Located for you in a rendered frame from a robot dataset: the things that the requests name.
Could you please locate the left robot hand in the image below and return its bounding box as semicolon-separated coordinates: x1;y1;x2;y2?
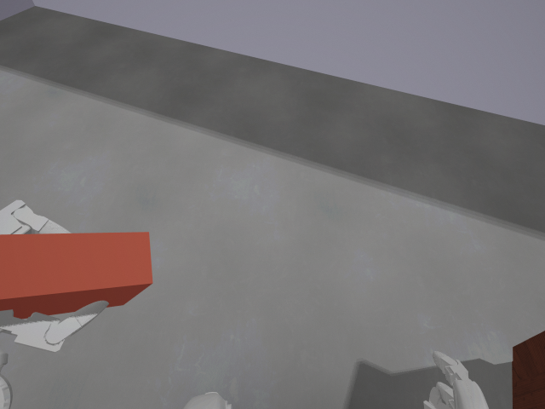
0;200;109;353

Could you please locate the right robot hand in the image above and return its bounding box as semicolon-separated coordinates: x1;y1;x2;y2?
423;351;489;409

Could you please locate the sponge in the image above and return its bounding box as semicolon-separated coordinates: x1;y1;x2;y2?
0;232;152;319

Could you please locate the table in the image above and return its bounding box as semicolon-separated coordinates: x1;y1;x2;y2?
512;331;545;409

